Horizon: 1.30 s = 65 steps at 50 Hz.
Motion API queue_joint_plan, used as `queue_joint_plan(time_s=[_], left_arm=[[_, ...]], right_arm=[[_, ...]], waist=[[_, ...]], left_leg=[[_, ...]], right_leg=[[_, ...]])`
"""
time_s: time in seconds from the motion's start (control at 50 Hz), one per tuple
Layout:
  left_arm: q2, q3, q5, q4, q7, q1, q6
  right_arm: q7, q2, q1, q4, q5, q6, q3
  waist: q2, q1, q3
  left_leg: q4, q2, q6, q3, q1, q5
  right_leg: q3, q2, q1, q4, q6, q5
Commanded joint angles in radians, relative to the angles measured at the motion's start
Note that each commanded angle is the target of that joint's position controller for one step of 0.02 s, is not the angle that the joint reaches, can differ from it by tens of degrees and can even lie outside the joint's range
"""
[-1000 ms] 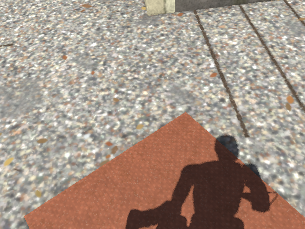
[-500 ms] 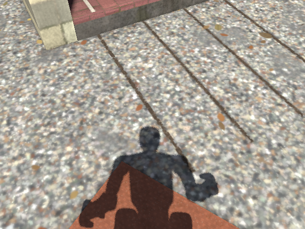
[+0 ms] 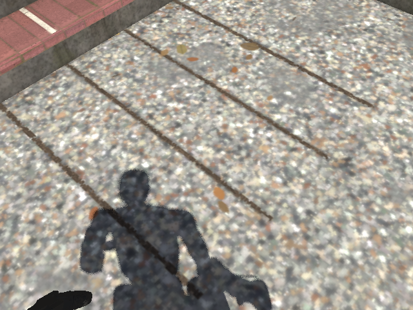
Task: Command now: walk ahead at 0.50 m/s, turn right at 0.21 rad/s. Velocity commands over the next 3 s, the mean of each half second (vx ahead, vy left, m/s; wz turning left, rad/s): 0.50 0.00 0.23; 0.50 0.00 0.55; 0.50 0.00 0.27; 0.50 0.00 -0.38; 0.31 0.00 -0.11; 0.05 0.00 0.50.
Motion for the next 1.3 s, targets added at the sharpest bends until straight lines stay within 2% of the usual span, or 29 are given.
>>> queue_joint_plan(time_s=[0.02, 0.06, 0.1, 0.16, 0.26, 0.36, 0.42, 0.46, 0.48, 0.5, 0.52, 0.54, 0.56, 0.6, 0.66, 0.72, 0.8, 0.86, 0.9, 0.92, 0.94, 0.96, 0.98, 1.0, 1.02, 1.06, 1.16, 1.24, 1.3], left_arm=[[0.142, 0.047, 0.001, 0.005, 0.005, 0.181, -0.019], [0.103, 0.035, 0.016, 0.001, 0.007, 0.118, -0.031], [0.111, 0.038, 0.016, 0.023, 0.01, 0.108, -0.052], [0.125, 0.044, 0.026, 0.064, 0.023, 0.131, -0.067], [0.152, 0.05, 0.023, 0.104, 0.036, 0.152, -0.071], [0.163, 0.063, 0.004, 0.155, 0.046, 0.2, -0.046], [0.203, 0.076, -0.002, 0.155, 0.06, 0.174, -0.02], [0.204, 0.071, -0.003, 0.147, 0.068, 0.156, -0.004], [0.14, 0.05, 0.002, 0.103, 0.067, 0.209, -0.012], [0.075, 0.022, 0.018, 0.089, 0.061, 0.184, -0.039], [0.123, 0.025, -0.01, 0.058, 0.04, 0.146, -0.073], [0.13, 0.019, -0.026, 0.044, 0.031, 0.092, -0.092], [0.123, 0.017, -0.012, 0.032, 0.031, 0.051, -0.104], [0.14, 0.028, 0.02, 0.045, 0.037, 0.045, -0.096], [0.107, 0.019, 0.024, 0.044, 0.035, 0.048, -0.079], [0.063, -0.003, 0.027, 0.031, 0.029, -0.047, -0.08], [0.09, 0.005, 0.012, 0.012, 0.015, -0.119, -0.09], [0.121, 0.022, 0.007, 0.022, 0.013, -0.08, -0.099], [0.134, 0.038, 0.018, 0.059, 0.019, 0.055, -0.108], [0.186, 0.053, 0.032, 0.073, 0.024, 0.182, -0.108], [0.246, 0.066, 0.028, 0.094, 0.022, 0.273, -0.091], [0.211, 0.069, 0.008, 0.103, 0.018, 0.264, -0.081], [0.156, 0.054, 0.01, 0.089, 0.021, 0.222, -0.076], [0.13, 0.039, 0.023, 0.084, 0.024, 0.154, -0.069], [0.107, 0.03, 0.03, 0.088, 0.025, 0.119, -0.067], [0.088, 0.025, 0.027, 0.107, 0.03, 0.101, -0.07], [0.128, 0.04, 0.012, 0.163, 0.027, 0.142, -0.077], [0.162, 0.046, -0.008, 0.199, 0.026, 0.174, -0.06], [0.188, 0.051, -0.02, 0.235, 0.024, 0.225, -0.045]], right_arm=[[-0.002, -0.124, -0.101, -0.122, 0.0, -0.043, -0.019], [0.0, -0.108, -0.034, -0.092, -0.005, -0.015, -0.021], [-0.002, -0.075, -0.012, -0.077, -0.006, 0.011, -0.015], [-0.007, -0.057, -0.094, -0.101, -0.01, 0.022, -0.011], [0.018, -0.035, -0.206, -0.13, -0.01, 0.005, -0.004], [0.05, -0.038, -0.298, -0.189, -0.01, -0.002, -0.003], [0.061, -0.071, -0.249, -0.208, -0.014, 0.004, -0.019], [0.045, -0.147, -0.017, -0.161, -0.012, 0.013, -0.063], [0.026, -0.241, 0.121, -0.134, -0.019, 0.017, -0.101], [0.02, -0.249, 0.102, -0.148, -0.011, 0.018, -0.1], [0.025, -0.206, 0.095, -0.164, -0.013, 0.014, -0.079], [0.022, -0.174, 0.071, -0.172, -0.015, 0.011, -0.074], [0.019, -0.152, 0.02, -0.175, -0.009, 0.01, -0.071], [0.008, -0.097, -0.062, -0.208, -0.024, 0.01, -0.054], [-0.013, -0.113, -0.056, -0.209, -0.018, 0.009, -0.06], [-0.035, -0.145, -0.061, -0.21, -0.013, 0.022, -0.07], [-0.038, -0.13, 0.015, -0.184, -0.008, 0.032, -0.071], [-0.041, -0.109, 0.013, -0.189, -0.01, 0.033, -0.069], [-0.035, -0.051, 0.011, -0.198, -0.013, 0.031, -0.053], [-0.028, 0.025, 0.067, -0.203, -0.027, 0.028, -0.029], [-0.023, 0.02, 0.236, -0.211, -0.003, 0.023, -0.019], [-0.029, -0.073, 0.186, -0.211, 0.023, 0.028, -0.034], [-0.033, -0.129, 0.045, -0.229, 0.015, 0.036, -0.049], [-0.036, -0.131, -0.023, -0.246, 0.002, 0.045, -0.056], [-0.033, -0.122, -0.042, -0.258, -0.009, 0.051, -0.058], [-0.021, -0.076, -0.026, -0.265, -0.004, 0.057, -0.053], [-0.01, -0.001, -0.104, -0.285, -0.019, 0.047, -0.021], [0.013, 0.01, -0.222, -0.303, -0.017, 0.027, -0.005], [0.021, -0.012, -0.287, -0.329, -0.009, 0.021, -0.007]], waist=[[-0.056, 0.1, -0.183], [-0.078, 0.037, -0.152], [-0.068, 0.017, -0.128], [-0.053, 0.037, -0.062], [-0.041, 0.086, -0.024], [-0.039, 0.118, 0.015], [-0.075, 0.072, -0.037], [-0.058, -0.057, -0.175], [0.106, -0.081, -0.294], [0.27, -0.057, -0.363], [0.217, -0.078, -0.403], [0.136, -0.078, -0.319], [0.053, -0.043, -0.209], [0.033, 0.01, -0.141], [0.043, 0.033, -0.102], [0.063, 0.007, -0.08], [0.082, -0.031, -0.07], [0.094, 0.008, -0.074], [0.066, 0.076, -0.13], [-0.107, 0.103, -0.248], [-0.328, 0.052, -0.366], [-0.243, 0.088, -0.316], [-0.136, 0.128, -0.203], [-0.086, 0.115, -0.123], [-0.104, 0.094, -0.081], [-0.148, 0.062, -0.062], [-0.068, 0.069, -0.072], [-0.067, 0.107, -0.05], [-0.084, 0.118, -0.028]], left_leg=[[0.14, 0.054, 0.02, -0.083, -0.507, 0.097], [0.071, 0.089, 0.007, -0.098, -0.38, 0.18], [0.025, 0.089, -0.013, -0.094, -0.359, 0.231], [-0.117, 0.081, -0.032, -0.126, -0.433, 0.38], [-0.384, 0.033, -0.012, -0.089, -0.402, 0.638], [-0.504, 0.014, 0.039, -0.065, -0.489, 0.548], [-0.529, -0.053, 0.085, 0.016, -0.377, 0.393], [-0.564, -0.137, 0.143, 0.057, -0.047, 0.398], [-0.579, 0.017, 0.273, -0.246, 0.349, 0.322], [-0.727, 0.179, 0.387, -0.686, 0.53, 0.285], [-0.784, 0.218, 0.395, -0.754, 0.576, 0.247], [-0.785, 0.196, 0.367, -0.654, 0.502, 0.274], [-0.784, 0.156, 0.346, -0.554, 0.371, 0.375], [-0.818, 0.101, 0.325, -0.453, 0.184, 0.52], [-0.845, 0.084, 0.34, -0.391, 0.066, 0.64], [-0.849, 0.003, 0.286, -0.285, -0.069, 0.564], [-0.784, -0.005, 0.226, -0.345, -0.089, 0.35], [-0.657, 0.019, 0.198, -0.431, -0.03, 0.284], [-0.461, -0.046, 0.147, -0.402, -0.076, 0.252], [-0.138, -0.135, 0.1, -0.297, -0.23, -0.042], [0.153, -0.177, 0.045, -0.232, -0.464, -0.205], [0.25, -0.104, 0.022, -0.225, -0.602, -0.084], [0.264, -0.071, 0.013, -0.203, -0.627, 0.015], [0.231, -0.042, 0.004, -0.18, -0.601, 0.099], [0.196, -0.015, -0.002, -0.182, -0.565, 0.141], [0.114, 0.017, 0.0, -0.165, -0.479, 0.169], [-0.169, 0.022, 0.004, -0.135, -0.471, 0.281], [-0.412, 0.0, 0.009, -0.055, -0.372, 0.434], [-0.498, -0.017, 0.033, -0.037, -0.342, 0.402]], right_leg=[[0.408, -0.285, 0.527, -0.296, -0.205, 0.181], [0.298, -0.249, 0.365, -0.368, -0.188, 0.218], [0.229, -0.25, 0.298, -0.429, -0.196, 0.242], [0.124, -0.24, 0.289, -0.48, -0.174, 0.227], [-0.018, -0.232, 0.341, -0.497, -0.119, 0.217], [-0.055, -0.291, 0.535, -0.402, -0.088, 0.29], [-0.09, -0.296, 0.594, -0.244, -0.046, 0.68], [-0.145, -0.241, 0.507, 0.107, 0.006, 0.831], [-0.167, -0.146, 0.127, 0.456, 0.073, 0.574], [-0.038, 0.052, -0.139, 0.749, 0.116, -0.298], [0.136, 0.014, -0.238, 0.806, 0.085, -0.362], [0.143, -0.029, -0.262, 0.772, 0.066, -0.325], [0.128, -0.067, -0.274, 0.666, 0.06, -0.272], [0.123, -0.109, -0.171, 0.53, 0.071, -0.194], [0.109, -0.111, -0.127, 0.34, 0.124, -0.128], [0.068, -0.058, -0.006, 0.066, 0.151, 0.147], [0.102, -0.017, 0.095, -0.11, 0.138, 0.346], [0.135, -0.038, 0.127, -0.145, 0.1, 0.254], [0.138, -0.079, 0.318, -0.164, 0.056, 0.216], [0.307, -0.26, 0.568, -0.127, -0.01, 0.243], [0.713, -0.479, 0.783, -0.172, -0.171, 0.084], [0.816, -0.471, 0.756, -0.266, -0.176, -0.281], [0.687, -0.409, 0.647, -0.31, -0.129, -0.362], [0.556, -0.365, 0.516, -0.329, -0.107, -0.244], [0.473, -0.331, 0.425, -0.345, -0.107, -0.143], [0.339, -0.274, 0.328, -0.395, -0.092, -0.064], [0.182, -0.277, 0.361, -0.441, -0.134, 0.169], [0.079, -0.248, 0.356, -0.447, -0.111, 0.205], [0.083, -0.284, 0.414, -0.426, -0.098, 0.222]])
Next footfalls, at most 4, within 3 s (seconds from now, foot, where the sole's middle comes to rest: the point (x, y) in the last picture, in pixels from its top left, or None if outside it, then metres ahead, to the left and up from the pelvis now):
0.46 left None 0.42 0.18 -0.77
0.90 right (194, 219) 0.74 0.06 -0.78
1.40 left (93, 210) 0.80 0.42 -0.78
1.90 right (114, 133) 1.16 0.38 -0.78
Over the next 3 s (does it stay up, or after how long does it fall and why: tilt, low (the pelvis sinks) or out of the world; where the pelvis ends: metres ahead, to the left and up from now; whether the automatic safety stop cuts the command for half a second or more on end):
stays up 1.26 0.46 0.00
